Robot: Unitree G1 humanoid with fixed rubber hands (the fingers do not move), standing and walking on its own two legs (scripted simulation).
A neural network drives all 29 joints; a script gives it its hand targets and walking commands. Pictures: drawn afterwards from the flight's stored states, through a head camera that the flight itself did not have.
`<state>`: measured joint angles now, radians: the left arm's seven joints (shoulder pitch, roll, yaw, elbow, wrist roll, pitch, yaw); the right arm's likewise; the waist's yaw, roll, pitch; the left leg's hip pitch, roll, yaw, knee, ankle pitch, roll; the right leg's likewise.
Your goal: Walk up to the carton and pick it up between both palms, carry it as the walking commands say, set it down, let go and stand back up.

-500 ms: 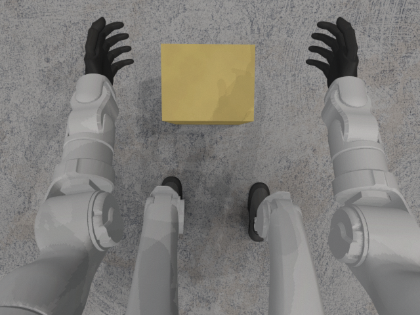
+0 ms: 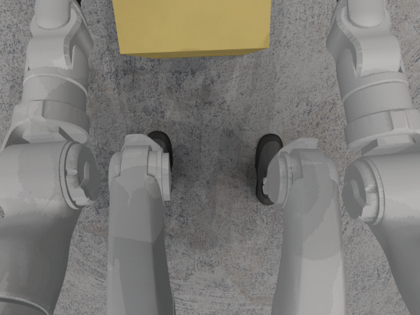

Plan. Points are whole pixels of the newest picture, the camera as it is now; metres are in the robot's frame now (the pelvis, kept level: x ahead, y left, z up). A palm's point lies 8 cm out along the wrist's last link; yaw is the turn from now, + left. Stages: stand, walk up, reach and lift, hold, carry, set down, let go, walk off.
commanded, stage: reach and lift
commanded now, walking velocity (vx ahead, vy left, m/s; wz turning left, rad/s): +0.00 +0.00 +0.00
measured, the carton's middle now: (195, 3) +0.53 +0.06 -0.34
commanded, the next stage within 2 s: none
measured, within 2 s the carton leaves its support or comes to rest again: leaves its support in 2.00 s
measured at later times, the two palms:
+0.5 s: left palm (87, 3) +0.51 +0.23 -0.27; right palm out of the picture +0.53 -0.14 -0.25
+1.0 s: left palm (96, 2) +0.51 +0.21 -0.27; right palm out of the picture +0.53 -0.13 -0.25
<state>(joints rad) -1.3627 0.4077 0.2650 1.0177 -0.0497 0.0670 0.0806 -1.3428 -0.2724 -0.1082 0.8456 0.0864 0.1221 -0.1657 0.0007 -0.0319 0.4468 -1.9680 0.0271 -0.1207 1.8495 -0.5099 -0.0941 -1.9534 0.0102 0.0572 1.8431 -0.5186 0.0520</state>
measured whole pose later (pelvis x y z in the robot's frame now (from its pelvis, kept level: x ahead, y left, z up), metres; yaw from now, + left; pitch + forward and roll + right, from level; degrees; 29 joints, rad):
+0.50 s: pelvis -0.01 +0.00 -0.06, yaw +0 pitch +32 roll -1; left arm -1.50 0.45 0.20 1.22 -0.10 0.03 0.08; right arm -1.46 -0.31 -0.03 1.02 0.16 0.10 -0.15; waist 0.00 -0.03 0.52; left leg -2.09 0.02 -0.12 2.05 -0.52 -0.09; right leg -2.08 0.03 0.08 2.04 -0.53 0.07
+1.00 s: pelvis -0.01 +0.00 -0.06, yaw +0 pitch +32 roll -1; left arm -1.50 0.42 0.17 1.22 -0.12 0.03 0.08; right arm -1.48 -0.29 -0.01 1.03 0.17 0.09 -0.13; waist 0.00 -0.03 0.52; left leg -2.09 0.02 -0.12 2.05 -0.52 -0.09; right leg -2.08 0.03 0.08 2.04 -0.53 0.07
